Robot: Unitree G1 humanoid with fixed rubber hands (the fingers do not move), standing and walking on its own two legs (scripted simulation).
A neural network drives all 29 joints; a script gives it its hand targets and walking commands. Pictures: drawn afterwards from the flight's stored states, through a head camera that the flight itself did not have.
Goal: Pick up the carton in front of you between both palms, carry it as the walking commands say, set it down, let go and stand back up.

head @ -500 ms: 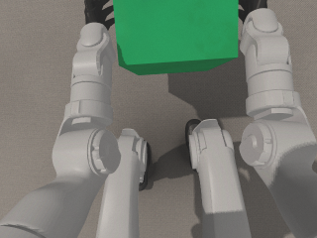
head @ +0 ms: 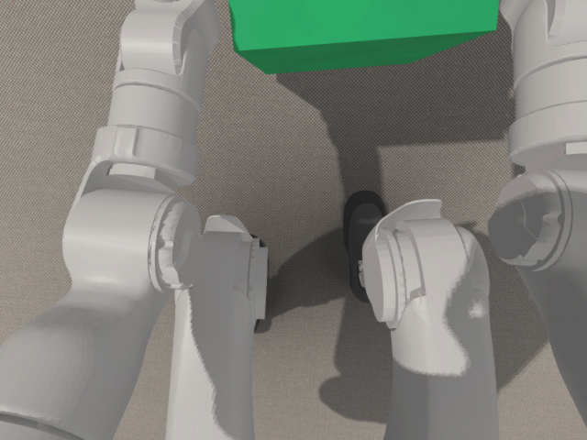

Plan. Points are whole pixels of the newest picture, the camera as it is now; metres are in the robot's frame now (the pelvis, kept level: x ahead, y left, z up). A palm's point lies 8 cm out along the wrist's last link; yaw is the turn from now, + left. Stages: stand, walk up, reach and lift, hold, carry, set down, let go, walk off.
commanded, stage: set down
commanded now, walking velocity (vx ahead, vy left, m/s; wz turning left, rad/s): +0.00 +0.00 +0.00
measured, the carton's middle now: out of the picture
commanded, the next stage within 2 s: none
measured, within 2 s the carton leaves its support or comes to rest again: rests again in 0.20 s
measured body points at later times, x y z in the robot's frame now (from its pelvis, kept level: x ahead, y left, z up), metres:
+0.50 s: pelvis -0.02 +0.00 -0.01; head +0.36 -0.05 +0.22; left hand +0.56 +0.06 -0.19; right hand +0.53 -0.25 -0.19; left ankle +0.08 +0.11 -0.35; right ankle +0.12 -0.12 -0.35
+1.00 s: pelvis -0.01 +0.00 -0.02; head +0.37 -0.03 +0.20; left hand +0.56 +0.07 -0.21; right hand +0.53 -0.25 -0.21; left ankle +0.07 +0.11 -0.35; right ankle +0.12 -0.12 -0.35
